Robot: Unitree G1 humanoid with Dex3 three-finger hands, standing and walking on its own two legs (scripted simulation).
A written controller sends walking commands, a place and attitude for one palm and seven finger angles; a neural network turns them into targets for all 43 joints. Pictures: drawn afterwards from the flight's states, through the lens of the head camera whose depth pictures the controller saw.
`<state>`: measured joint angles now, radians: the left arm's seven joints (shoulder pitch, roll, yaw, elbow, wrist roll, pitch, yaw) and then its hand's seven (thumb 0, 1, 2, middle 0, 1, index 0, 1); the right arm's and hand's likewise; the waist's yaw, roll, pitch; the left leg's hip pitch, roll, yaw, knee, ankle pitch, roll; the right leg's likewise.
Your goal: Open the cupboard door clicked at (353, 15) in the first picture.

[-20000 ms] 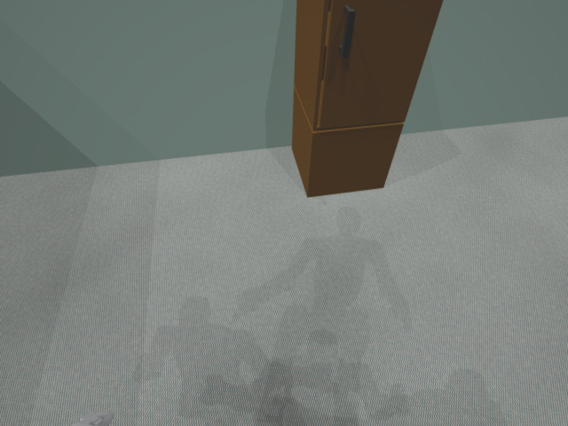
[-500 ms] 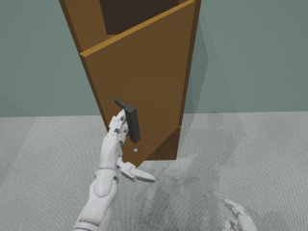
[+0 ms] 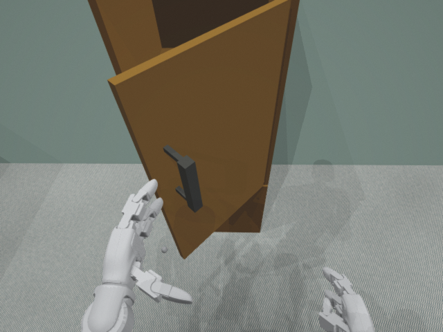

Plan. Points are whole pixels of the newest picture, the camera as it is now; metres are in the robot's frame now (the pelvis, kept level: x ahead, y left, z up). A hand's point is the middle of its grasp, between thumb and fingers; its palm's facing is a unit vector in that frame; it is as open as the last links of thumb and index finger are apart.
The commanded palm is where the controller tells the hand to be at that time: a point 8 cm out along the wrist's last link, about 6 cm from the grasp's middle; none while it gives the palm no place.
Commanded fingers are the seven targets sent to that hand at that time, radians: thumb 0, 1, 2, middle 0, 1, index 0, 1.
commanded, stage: slide the hand sideways off the handle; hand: left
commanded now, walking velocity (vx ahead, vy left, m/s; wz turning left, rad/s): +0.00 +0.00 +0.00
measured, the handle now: (183, 179) +0.37 +0.10 +0.08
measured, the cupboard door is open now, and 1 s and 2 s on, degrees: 47 47 47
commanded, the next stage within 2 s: draw the hand back to the body in 0.14 s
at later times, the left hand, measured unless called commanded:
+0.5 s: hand (135, 257) +0.21 +0.14 +0.10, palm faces +0.03 -1.00 -0.07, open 16.3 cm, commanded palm +0.18 +0.21 +0.10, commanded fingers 0.00 -0.50 0.30 -0.15 -0.30 -0.15 -0.30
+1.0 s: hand (61, 254) +0.20 +0.23 +0.14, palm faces +0.25 -0.90 -0.35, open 14.3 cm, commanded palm +0.16 +0.27 +0.16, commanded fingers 0.00 0.17 0.58 -0.17 -0.30 -0.17 -0.30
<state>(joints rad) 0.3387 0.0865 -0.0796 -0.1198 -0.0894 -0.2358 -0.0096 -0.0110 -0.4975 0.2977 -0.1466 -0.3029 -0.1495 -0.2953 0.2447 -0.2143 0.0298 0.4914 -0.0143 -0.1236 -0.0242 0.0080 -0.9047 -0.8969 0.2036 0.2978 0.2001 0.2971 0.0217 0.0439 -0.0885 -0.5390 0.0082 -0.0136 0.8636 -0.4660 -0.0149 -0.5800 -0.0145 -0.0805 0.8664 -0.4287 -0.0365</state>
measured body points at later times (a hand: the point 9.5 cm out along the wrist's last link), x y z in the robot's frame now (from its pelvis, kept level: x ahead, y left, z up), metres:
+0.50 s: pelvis +0.00 +0.00 +0.00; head +0.02 -0.02 +0.45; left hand +0.21 +0.20 +0.10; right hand +0.17 -0.22 -0.08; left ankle -0.02 +0.13 -0.70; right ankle +0.00 -0.09 -0.70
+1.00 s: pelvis +0.00 +0.02 +0.03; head +0.00 +0.00 +0.48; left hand +0.18 +0.27 +0.16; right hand +0.19 -0.19 -0.04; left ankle -0.02 +0.13 -0.70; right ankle +0.00 -0.09 -0.70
